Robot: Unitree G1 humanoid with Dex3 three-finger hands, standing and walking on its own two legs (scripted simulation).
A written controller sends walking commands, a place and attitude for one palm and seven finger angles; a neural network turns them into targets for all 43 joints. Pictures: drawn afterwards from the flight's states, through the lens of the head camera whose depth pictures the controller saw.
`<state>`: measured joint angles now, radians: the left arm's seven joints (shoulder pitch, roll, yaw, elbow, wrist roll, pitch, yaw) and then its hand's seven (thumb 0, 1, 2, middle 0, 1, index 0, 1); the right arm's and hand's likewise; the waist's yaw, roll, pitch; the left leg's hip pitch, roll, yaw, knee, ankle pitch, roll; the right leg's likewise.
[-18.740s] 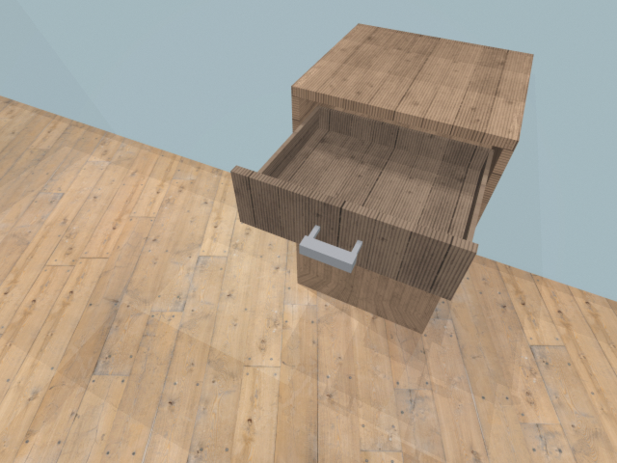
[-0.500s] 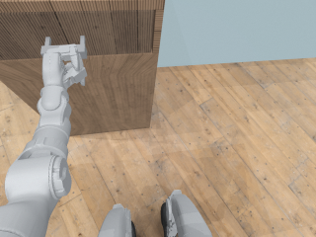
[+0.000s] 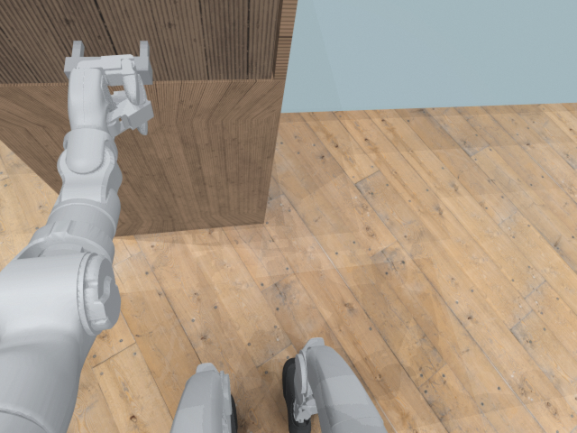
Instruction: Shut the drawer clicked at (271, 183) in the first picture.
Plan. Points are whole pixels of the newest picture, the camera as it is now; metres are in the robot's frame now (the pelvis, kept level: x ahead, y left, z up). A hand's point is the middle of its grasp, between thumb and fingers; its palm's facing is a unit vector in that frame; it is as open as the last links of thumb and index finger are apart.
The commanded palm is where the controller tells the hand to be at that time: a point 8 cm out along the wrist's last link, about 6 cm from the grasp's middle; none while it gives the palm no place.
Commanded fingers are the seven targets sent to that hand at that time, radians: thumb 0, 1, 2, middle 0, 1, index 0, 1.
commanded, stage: pull the fist back off the drawer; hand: left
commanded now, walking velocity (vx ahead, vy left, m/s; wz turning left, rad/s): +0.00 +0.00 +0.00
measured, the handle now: (111, 59) +0.62 +0.17 +0.06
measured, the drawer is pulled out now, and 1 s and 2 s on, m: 0.00 0.00 0.00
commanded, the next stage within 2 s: draw the hand back to the body in 0.48 s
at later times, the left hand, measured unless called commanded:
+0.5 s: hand (146, 115) +0.53 +0.12 +0.05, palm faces +0.01 -1.00 -0.05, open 3.3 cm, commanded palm +0.50 +0.18 +0.06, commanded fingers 0.00 0.90 0.90 -1.40 -1.60 -1.40 -1.60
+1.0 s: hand (74, 149) +0.43 +0.17 +0.12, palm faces +0.01 -1.00 -0.05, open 3.3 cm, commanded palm +0.39 +0.22 +0.14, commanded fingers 0.00 0.90 0.90 -1.40 -1.60 -1.40 -1.60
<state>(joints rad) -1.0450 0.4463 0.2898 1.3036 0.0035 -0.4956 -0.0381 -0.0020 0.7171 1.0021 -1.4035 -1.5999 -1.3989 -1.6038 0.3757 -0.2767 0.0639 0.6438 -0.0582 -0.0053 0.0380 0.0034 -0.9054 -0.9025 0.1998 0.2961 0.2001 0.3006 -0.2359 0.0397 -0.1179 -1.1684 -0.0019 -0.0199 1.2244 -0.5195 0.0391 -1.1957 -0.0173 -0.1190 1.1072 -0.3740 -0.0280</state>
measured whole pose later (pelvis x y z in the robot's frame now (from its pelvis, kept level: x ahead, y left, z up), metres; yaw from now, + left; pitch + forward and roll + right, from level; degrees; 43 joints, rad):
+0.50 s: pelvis +0.04 +0.00 +0.02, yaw -2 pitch +25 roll -2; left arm -0.77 0.33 0.31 1.05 -0.04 -0.50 -0.04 0.01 0.90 0.91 -1.40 -1.60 -1.40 -1.60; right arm 0.36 -0.26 0.04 0.58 -0.03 0.05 0.05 0.00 -0.91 -0.90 0.20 0.30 0.20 0.30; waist -0.17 0.03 -0.14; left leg -1.02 0.01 0.03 1.14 -0.56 0.04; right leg -1.09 0.01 -0.06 1.06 -0.41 -0.02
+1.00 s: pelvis +0.08 +0.01 +0.07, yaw -1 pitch +15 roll -2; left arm -0.14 0.23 0.16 0.33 -0.18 -0.30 -0.12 0.02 0.90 0.90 -1.40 -1.60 -1.40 -1.60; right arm 0.28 -0.25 0.02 0.52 0.04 0.00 0.02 0.01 -0.91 -0.90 0.20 0.30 0.20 0.30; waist -0.05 0.05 -0.13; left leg -0.61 0.00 0.01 0.85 -0.51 0.04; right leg -0.68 0.01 -0.07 0.79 -0.38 -0.01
